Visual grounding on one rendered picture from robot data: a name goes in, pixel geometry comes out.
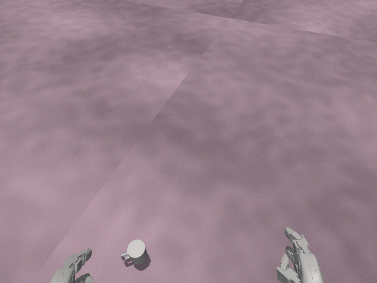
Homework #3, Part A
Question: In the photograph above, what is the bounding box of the mug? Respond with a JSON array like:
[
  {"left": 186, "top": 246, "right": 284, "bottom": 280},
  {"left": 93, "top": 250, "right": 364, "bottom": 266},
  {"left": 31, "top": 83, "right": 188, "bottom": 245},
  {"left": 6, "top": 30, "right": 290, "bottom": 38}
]
[{"left": 121, "top": 239, "right": 147, "bottom": 264}]

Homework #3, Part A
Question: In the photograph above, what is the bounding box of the left robot hand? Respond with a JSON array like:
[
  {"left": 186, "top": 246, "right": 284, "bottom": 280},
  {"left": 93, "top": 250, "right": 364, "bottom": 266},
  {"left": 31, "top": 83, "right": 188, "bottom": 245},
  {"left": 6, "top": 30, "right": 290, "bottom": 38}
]
[{"left": 50, "top": 249, "right": 94, "bottom": 283}]

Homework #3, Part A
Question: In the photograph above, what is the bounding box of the right robot hand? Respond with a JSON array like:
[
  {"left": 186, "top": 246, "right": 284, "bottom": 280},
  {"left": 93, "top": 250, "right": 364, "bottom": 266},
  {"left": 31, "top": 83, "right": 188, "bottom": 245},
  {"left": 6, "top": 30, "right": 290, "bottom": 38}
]
[{"left": 276, "top": 227, "right": 324, "bottom": 283}]

